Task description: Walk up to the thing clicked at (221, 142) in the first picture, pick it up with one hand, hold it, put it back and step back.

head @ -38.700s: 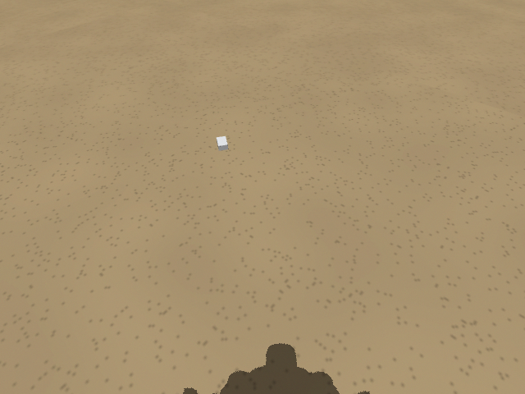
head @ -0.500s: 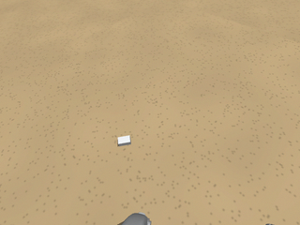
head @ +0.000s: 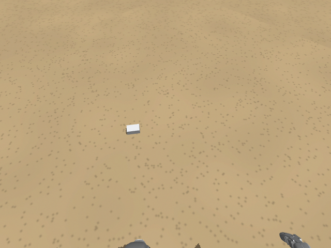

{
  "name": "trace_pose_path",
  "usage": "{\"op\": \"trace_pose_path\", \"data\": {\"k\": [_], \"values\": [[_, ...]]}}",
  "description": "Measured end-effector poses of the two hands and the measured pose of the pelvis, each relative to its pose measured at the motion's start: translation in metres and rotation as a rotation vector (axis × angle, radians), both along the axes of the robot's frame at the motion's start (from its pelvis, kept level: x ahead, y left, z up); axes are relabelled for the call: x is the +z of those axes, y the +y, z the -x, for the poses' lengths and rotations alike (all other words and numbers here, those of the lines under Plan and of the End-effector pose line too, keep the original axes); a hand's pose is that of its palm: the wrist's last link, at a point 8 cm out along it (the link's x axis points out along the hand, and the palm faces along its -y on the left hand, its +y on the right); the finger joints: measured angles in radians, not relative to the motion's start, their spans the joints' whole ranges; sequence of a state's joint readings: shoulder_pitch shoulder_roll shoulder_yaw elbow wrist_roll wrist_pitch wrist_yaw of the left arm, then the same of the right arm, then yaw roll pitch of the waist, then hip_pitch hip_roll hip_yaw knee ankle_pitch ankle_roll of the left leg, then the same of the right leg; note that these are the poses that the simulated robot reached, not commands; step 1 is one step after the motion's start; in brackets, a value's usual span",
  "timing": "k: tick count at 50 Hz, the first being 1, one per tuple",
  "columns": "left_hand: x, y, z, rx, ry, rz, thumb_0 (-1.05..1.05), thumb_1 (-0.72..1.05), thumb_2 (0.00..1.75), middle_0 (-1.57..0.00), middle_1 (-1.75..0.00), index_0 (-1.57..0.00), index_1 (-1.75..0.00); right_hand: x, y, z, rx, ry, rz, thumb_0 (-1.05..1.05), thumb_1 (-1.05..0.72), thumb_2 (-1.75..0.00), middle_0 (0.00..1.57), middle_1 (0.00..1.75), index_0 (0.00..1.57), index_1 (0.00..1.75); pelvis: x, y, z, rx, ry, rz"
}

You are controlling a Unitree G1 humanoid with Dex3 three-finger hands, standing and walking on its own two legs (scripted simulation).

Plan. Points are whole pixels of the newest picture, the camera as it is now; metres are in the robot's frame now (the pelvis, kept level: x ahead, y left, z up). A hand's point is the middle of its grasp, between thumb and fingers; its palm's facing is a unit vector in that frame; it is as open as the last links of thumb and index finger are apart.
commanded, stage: step back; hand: left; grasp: from above
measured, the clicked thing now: (133, 129) +0.97 +0.30 -0.74
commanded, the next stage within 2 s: stand in 1.24 s
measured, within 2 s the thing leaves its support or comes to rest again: neither
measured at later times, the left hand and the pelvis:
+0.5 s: hand out of the picture -0.07 +0.28 -0.13, palm faces +0.08 -0.92 -0.39, open 7.4 cm; pelvis -0.11 +0.00 +0.01, yaw +5 degrees
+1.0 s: hand out of the picture -0.01 +0.27 -0.14, palm faces +0.07 -0.94 -0.34, open 7.4 cm; pelvis -0.07 +0.01 +0.02, yaw +3 degrees
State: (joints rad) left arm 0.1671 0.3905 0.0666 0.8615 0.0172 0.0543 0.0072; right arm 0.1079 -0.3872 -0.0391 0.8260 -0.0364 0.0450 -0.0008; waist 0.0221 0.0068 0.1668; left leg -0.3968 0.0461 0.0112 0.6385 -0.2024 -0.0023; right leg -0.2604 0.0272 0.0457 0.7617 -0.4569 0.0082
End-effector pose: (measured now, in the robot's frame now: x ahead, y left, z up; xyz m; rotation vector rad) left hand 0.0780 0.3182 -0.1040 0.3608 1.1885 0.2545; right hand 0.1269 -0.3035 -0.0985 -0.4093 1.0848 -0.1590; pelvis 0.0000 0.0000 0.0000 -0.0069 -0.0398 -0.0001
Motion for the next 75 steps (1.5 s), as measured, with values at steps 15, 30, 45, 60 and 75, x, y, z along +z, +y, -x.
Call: {"op": "trace_pose_path", "data": {"k": [15,30,45,60,75], "values": [[0.019,-0.003,0.122,0.065,-0.045,-0.044,0.01,0.9,0.9,-0.21,-0.3,-0.21,-0.3,-0.017,-0.019,0.127,0.005,0.152,-0.006,0.01,-0.9,-0.89,0.21,0.3,0.21,0.3,0.002,-0.009,0.09,0.086,0.005,-0.018],[0.006,-0.006,0.159,0.073,0.044,0.018,0.01,0.91,0.9,-0.21,-0.3,-0.2,-0.3,-0.006,-0.01,0.166,-0.039,0.117,-0.038,0.01,-0.9,-0.89,0.21,0.3,0.21,0.3,0.009,-0.012,0.105,0.064,-0.01,-0.002],[-0.001,-0.005,0.121,0.079,-0.009,0.059,0.01,0.9,0.9,-0.21,-0.3,-0.21,-0.3,-0.003,0.01,0.112,-0.006,0.087,-0.022,0.01,-0.9,-0.89,0.2,0.3,0.21,0.3,0.01,0.006,0.082,0.071,0.0,-0.01],[0.011,0.004,0.062,0.026,-0.04,0.05,0.01,0.91,0.9,-0.21,-0.3,-0.21,-0.3,0.007,0.038,0.065,-0.025,0.028,-0.071,0.01,-0.9,-0.89,0.21,0.3,0.21,0.3,0.021,0.014,0.064,0.044,0.011,-0.004],[0.013,-0.012,0.067,0.004,0.0,0.075,0.01,0.91,0.9,-0.21,-0.3,-0.21,-0.3,0.01,0.024,0.089,-0.067,0.084,-0.075,0.01,-0.9,-0.89,0.21,0.3,0.21,0.3,0.029,0.01,0.066,0.051,0.002,-0.008]]}}
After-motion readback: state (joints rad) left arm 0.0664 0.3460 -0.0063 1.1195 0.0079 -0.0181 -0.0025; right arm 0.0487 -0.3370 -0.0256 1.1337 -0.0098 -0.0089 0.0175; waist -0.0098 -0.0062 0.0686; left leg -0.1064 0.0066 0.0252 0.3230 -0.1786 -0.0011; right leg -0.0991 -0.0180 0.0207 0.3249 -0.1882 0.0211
